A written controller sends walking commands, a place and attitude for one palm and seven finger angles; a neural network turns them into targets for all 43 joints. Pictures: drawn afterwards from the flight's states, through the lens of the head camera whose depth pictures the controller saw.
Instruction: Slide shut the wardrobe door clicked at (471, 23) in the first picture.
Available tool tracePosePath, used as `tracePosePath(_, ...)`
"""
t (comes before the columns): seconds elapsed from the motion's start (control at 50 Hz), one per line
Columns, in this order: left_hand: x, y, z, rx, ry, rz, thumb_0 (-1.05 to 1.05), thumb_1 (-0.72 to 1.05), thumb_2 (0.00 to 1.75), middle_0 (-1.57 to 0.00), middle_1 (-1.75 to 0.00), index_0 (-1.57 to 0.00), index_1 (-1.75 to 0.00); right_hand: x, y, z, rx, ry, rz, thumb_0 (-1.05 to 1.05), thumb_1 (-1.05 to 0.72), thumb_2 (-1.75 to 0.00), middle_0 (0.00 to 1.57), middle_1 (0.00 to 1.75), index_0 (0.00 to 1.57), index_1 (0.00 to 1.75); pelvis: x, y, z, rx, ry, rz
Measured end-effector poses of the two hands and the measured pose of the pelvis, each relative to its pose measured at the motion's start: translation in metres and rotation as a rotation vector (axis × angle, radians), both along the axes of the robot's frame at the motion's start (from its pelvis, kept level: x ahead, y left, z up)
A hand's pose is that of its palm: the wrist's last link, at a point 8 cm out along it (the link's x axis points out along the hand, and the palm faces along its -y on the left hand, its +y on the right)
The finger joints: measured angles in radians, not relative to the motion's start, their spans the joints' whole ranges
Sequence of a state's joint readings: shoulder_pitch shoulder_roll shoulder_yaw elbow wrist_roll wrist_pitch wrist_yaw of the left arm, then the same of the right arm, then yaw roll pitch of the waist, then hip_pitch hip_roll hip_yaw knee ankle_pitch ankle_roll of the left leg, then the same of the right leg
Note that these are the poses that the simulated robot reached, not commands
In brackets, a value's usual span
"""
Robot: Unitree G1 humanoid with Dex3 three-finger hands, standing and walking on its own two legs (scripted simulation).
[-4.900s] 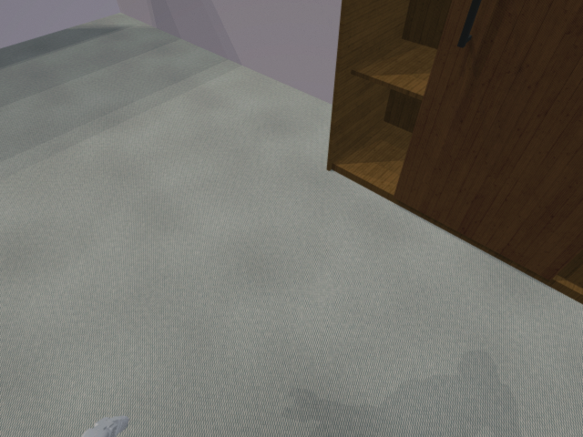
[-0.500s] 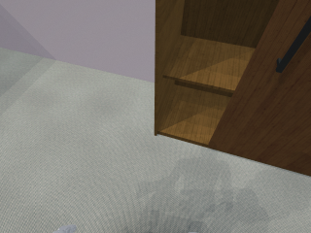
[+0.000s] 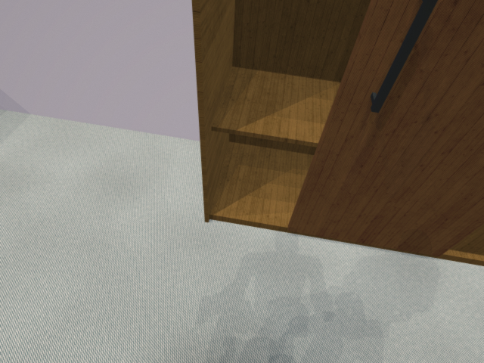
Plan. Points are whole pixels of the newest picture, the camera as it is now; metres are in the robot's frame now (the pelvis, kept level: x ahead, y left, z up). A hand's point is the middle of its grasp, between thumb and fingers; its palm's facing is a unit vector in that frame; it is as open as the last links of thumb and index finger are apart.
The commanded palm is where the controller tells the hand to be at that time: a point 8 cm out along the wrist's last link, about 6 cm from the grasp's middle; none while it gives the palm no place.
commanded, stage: take the last steps up to it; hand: right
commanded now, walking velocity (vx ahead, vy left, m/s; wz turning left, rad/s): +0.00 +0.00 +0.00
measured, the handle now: (397, 57) +0.73 -0.29 +0.16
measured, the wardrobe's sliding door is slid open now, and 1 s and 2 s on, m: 0.38 0.38 0.38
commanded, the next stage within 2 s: come to a stop and stand still in 1.04 s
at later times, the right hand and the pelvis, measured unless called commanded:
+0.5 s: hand out of the picture -0.07 -0.24 -0.17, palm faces +0.21 +0.96 -0.20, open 7.4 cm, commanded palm none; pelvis +0.03 -0.06 +0.00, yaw -7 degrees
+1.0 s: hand (364, 291) +0.31 -0.26 -0.17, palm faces +0.07 +0.98 -0.20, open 7.3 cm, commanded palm none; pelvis +0.20 -0.07 -0.01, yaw -5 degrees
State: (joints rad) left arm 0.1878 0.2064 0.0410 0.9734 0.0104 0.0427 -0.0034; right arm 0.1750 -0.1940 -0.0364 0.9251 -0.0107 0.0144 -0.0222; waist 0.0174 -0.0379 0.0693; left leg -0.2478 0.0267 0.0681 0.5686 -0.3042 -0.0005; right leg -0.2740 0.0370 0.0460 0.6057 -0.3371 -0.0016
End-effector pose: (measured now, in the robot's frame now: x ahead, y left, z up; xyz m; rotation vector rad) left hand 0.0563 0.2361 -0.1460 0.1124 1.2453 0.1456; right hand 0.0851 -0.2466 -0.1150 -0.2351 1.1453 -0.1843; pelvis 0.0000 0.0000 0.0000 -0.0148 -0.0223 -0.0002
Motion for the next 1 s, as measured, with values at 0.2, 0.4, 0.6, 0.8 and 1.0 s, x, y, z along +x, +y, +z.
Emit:
tracePosePath(0.2, -0.020, 0.012, 0.008, 0.002, 0.106, -0.061, 0.00, 0.91, 0.90, -0.20, -0.30, -0.20, -0.30, -0.052, 0.017, 0.008, 0.036, 0.033, -0.108, 0.01, -0.91, -0.89, 0.20, 0.30, 0.21, 0.30, -0.002, 0.005, 0.014, -0.007, -0.004, -0.083)
tracePosePath(0.4, 0.035, -0.028, 0.025, 0.042, 0.062, -0.182, 0.00, 0.91, 0.90, -0.20, -0.30, -0.20, -0.30, -0.146, -0.016, -0.007, 0.086, 0.255, -0.265, 0.01, -0.91, -0.89, 0.20, 0.30, 0.20, 0.30, 0.015, -0.032, 0.015, 0.007, 0.012, -0.131)
tracePosePath(0.6, 0.055, -0.091, 0.031, 0.074, -0.006, -0.126, 0.00, 0.93, 0.90, -0.20, -0.30, -0.20, -0.30, -0.120, -0.065, -0.023, 0.139, 0.361, -0.237, 0.01, -0.91, -0.90, 0.20, 0.30, 0.20, 0.30, 0.054, -0.083, 0.012, 0.027, -0.006, -0.104)
tracePosePath(0.8, 0.010, -0.118, 0.019, 0.012, 0.249, -0.018, 0.00, 0.92, 0.90, -0.20, -0.30, -0.20, -0.30, 0.059, -0.082, -0.019, 0.124, 0.096, -0.128, 0.01, -0.91, -0.90, 0.20, 0.30, 0.20, 0.30, 0.117, -0.095, 0.011, 0.000, -0.012, -0.095)
tracePosePath(1.0, 0.043, -0.111, -0.007, -0.054, 0.413, 0.056, 0.00, 0.91, 0.90, -0.21, -0.30, -0.20, -0.30, 0.213, -0.060, -0.023, 0.080, -0.078, -0.032, 0.01, -0.91, -0.90, 0.20, 0.30, 0.20, 0.30, 0.202, -0.072, -0.014, 0.006, -0.020, -0.091)
